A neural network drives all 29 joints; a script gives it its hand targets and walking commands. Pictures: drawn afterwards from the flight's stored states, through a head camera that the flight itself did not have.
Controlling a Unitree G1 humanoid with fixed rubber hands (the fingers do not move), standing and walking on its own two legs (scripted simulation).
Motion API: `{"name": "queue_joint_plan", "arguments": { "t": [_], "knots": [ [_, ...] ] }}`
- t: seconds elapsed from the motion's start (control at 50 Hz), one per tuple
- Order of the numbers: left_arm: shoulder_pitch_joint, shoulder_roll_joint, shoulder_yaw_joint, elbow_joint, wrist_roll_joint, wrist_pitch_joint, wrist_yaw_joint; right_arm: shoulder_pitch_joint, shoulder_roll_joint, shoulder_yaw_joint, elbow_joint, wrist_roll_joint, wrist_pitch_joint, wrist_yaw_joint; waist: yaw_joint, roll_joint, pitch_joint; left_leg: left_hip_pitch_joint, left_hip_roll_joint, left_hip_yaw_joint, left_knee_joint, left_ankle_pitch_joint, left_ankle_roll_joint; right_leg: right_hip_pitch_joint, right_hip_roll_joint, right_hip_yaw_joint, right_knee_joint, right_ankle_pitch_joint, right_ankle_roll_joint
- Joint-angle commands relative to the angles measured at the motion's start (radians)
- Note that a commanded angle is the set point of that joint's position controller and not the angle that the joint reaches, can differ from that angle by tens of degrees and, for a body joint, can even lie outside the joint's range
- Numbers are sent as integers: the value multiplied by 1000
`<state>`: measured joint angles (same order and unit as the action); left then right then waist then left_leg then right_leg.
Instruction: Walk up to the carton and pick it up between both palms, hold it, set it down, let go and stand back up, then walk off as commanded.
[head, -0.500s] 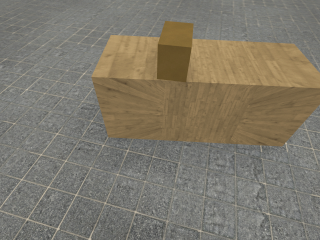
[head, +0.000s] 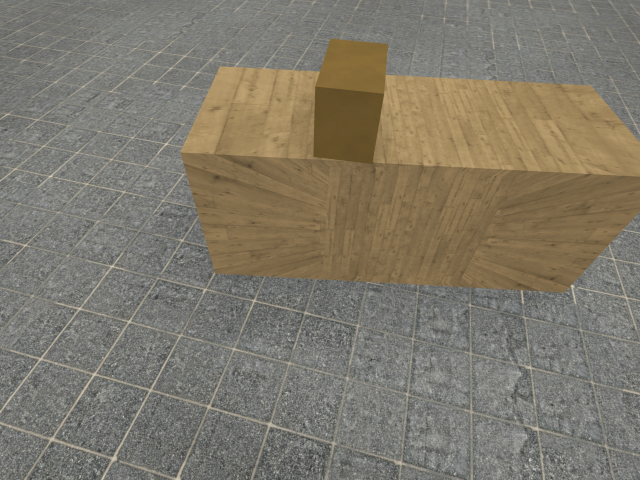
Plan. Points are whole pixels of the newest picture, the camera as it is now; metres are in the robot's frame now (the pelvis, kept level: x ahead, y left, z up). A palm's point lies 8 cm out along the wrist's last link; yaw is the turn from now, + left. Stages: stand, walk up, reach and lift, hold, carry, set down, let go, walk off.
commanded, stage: stand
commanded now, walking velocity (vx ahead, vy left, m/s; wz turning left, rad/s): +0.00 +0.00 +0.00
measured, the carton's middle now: (350, 99) +1.09 -0.08 -0.10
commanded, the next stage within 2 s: none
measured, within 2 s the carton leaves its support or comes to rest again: neither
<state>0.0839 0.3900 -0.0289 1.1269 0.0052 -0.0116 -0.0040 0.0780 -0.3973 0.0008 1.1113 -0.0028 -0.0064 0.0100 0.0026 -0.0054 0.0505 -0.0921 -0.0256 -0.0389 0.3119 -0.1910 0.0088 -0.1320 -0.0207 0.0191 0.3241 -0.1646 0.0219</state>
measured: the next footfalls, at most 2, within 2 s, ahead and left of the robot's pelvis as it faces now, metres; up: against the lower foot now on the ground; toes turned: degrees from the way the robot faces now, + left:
none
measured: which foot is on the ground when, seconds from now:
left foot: down 0.00-1.00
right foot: down 0.00-1.00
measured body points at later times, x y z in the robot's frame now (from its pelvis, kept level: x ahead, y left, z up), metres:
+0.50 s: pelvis -0.01 +0.00 +0.00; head +0.00 +0.00 +0.45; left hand +0.07 +0.32 -0.12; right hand +0.09 -0.31 -0.12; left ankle -0.01 +0.11 -0.75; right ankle +0.01 -0.13 -0.75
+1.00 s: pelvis +0.00 +0.00 +0.00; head +0.01 +0.00 +0.45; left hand +0.08 +0.32 -0.12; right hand +0.09 -0.31 -0.12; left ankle -0.01 +0.11 -0.75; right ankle +0.01 -0.13 -0.75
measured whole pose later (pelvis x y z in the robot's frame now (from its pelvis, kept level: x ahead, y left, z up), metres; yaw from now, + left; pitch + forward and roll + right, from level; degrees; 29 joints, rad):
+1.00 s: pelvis +0.00 +0.00 +0.00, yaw +1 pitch -2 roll +0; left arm 0.09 0.39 -0.02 1.12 0.01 -0.01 0.00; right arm 0.10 -0.39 -0.01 1.11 -0.01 -0.01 0.01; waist 0.00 0.00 0.05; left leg -0.09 -0.03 -0.05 0.31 -0.19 0.01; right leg -0.12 -0.03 0.00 0.33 -0.16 0.02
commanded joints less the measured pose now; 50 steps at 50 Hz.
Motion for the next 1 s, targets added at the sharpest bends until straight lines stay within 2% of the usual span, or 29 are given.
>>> {"name": "queue_joint_plan", "arguments": {
  "t": [0.0, 0.04, 0.06, 0.1, 0.16, 0.18, 0.22, 0.26, 0.28, 0.32, 0.34, 0.38, 0.46, 0.48, 0.54, 0.56, 0.64, 0.68, 0.76, 0.78, 0.8, 0.82, 0.86, 0.88, 0.9, 0.92, 0.94, 0.96, 0.98],
  "knots": [
    [-26, 232, 54, -50, 1, -9, 15, -58, -211, -42, -53, -1, -15, -16, 3, 8, -112, 15, 153, -85, -38, 242, 11, 71, -114, 60, -13, 153, -31],
    [-33, 161, 41, -52, -1, -7, 11, -84, -211, -43, -51, -2, -19, -25, 24, 2, -99, -3, 137, -78, -41, 236, 8, 82, -99, 67, -43, 162, -27],
    [-31, 178, 35, -56, 4, -10, 16, -38, -176, -33, -47, 4, -16, -22, 4, 40, -89, -30, 133, -80, -45, 191, 9, 75, -117, 75, -41, 167, -36],
    [-30, 198, 41, -46, 6, -6, 17, -60, -201, -42, -46, -3, -13, -18, 10, -83, -67, 16, 146, -89, -56, 199, 6, 41, -98, 53, -36, 123, -31],
    [-31, 168, 34, -55, 2, -13, 14, -70, -201, -46, -54, -4, -11, -17, 16, 59, -98, 9, 140, -69, -38, 138, 11, 60, -119, 72, -55, 122, -28],
    [-37, 201, 42, -63, 2, -10, 12, -61, -180, -43, -61, 0, -11, -15, -10, 41, -83, -42, 134, -80, -38, 120, 6, 70, -115, 75, -45, 142, -34],
    [-59, 198, 48, -64, 14, -13, 18, -47, -189, -40, -61, -7, -19, -9, -9, -45, -82, -26, 144, -74, -55, 118, 12, 65, -110, 69, -53, 159, -29],
    [-44, 201, 53, -64, 14, -10, 16, -49, -206, -50, -55, 0, -12, -15, -7, 72, -71, 13, 126, -51, -45, 189, 8, 30, -113, 80, -46, 148, -33],
    [-25, 194, 50, -58, -1, -17, 13, -25, -166, -40, -56, 0, -17, -10, -1, 19, -116, 43, 142, -82, -43, 203, 13, 48, -112, 74, -33, 127, -32],
    [-25, 203, 56, -67, 9, -13, 17, -51, -188, -47, -68, -4, -16, -13, 6, 22, -73, -10, 137, -84, -51, 157, 12, 50, -104, 64, -42, 110, -31],
    [-48, 189, 47, -71, 10, -16, 12, -35, -163, -40, -62, 1, -18, -11, -9, -52, -98, 5, 137, -94, -50, 172, 12, 55, -98, 53, -28, 103, -29],
    [10, 186, 44, -52, 1, -8, 13, -44, -208, -49, -71, -3, -24, -11, -3, 28, -27, -40, 135, -83, -36, 119, 14, 28, -122, 81, -67, 112, -32],
    [-2, 171, 41, -63, 0, -10, 11, -7, -193, -47, -58, 9, -22, -5, -7, -28, -39, -37, 137, -108, -75, 74, 11, 30, -103, 62, -50, 29, -25],
    [-18, 202, 51, -58, -4, -12, 10, 0, -176, -40, -44, 2, -21, -6, 1, 34, -65, -57, 127, -104, -79, 20, 11, 56, -106, 77, -47, -5, -28],
    [-20, 216, 53, -66, 14, -6, 7, -11, -187, -46, -56, -3, -18, -11, 5, -10, -45, -54, 130, -109, -66, 52, 12, 51, -109, 59, -44, 27, -45],
    [-37, 213, 50, -61, 8, -5, 9, -32, -175, -37, -79, -1, -23, -8, -7, 36, -63, -79, 128, -92, -67, 41, 17, 47, -106, 73, -36, 32, -41],
    [-21, 183, 43, -57, 5, -20, 10, 9, -172, -43, -55, -8, -22, -16, -4, -64, -97, -6, 148, -125, -52, 110, 19, 51, -110, 65, -29, 42, -41],
    [14, 189, 52, -46, 0, -7, 14, 1, -218, -50, -54, -2, -18, -9, -9, 77, -66, -27, 119, -88, -57, 110, 10, 38, -110, 73, -47, 63, -47],
    [5, 191, 43, -55, -5, -10, 5, -22, -195, -42, -54, 1, -20, -12, 7, -34, -86, -24, 149, -111, -23, 129, 18, 48, -116, 69, -41, 77, -34],
    [-5, 177, 39, -51, -6, -12, 8, 3, -180, -40, -59, -4, -27, -13, -7, 3, -58, -28, 137, -121, -38, 131, 11, 33, -113, 81, -19, 40, -40],
    [-16, 196, 45, -64, 7, -11, 12, -13, -182, -36, -48, -6, -23, -13, 1, -54, -69, -39, 135, -124, -42, 91, 17, 53, -105, 61, -40, 43, -45],
    [-43, 185, 40, -78, 3, -3, 7, -17, -186, -40, -63, -4, -20, -18, 15, 66, -49, -67, 126, -93, -50, 101, 6, 50, -116, 69, -36, 66, -33],
    [-35, 207, 52, -62, 3, -5, 10, 3, -158, -34, -61, 2, -18, -15, -6, 10, -58, -53, 125, -97, -41, 66, 3, 42, -120, 91, -35, 84, -45],
    [-29, 188, 49, -49, 5, -9, 11, 1, -206, -45, -43, -2, -16, -7, -2, 49, -90, -31, 131, -106, -57, 119, 4, 72, -114, 58, -32, 65, -34],
    [-29, 192, 50, -58, 2, -9, 12, -20, -191, -50, -52, 1, -19, -9, -5, -41, -68, -32, 133, -99, -40, 132, 12, 39, -103, 51, -32, 89, -37],
    [-19, 163, 46, -62, 3, -13, 17, -14, -189, -44, -57, 0, -18, -16, -2, -35, -47, -26, 136, -104, -34, 144, 20, 22, -96, 61, -41, 91, -45],
    [-11, 168, 46, -59, 9, -11, 16, -14, -209, -54, -50, -2, -15, -17, 12, 42, -50, -43, 123, -87, -50, 137, 11, 50, -110, 68, -54, 111, -32],
    [-46, 182, 52, -68, 13, -12, 14, -7, -150, -30, -48, -7, -23, -14, -13, -48, -71, -14, 132, -104, -58, 124, 0, 50, -110, 52, -26, 79, -32],
    [-12, 166, 49, -52, -4, -9, 9, -3, -201, -49, -49, -5, -19, -15, 22, -7, -86, -23, 133, -99, -37, 130, 10, 61, -108, 63, -45, 72, -28]
  ]
}}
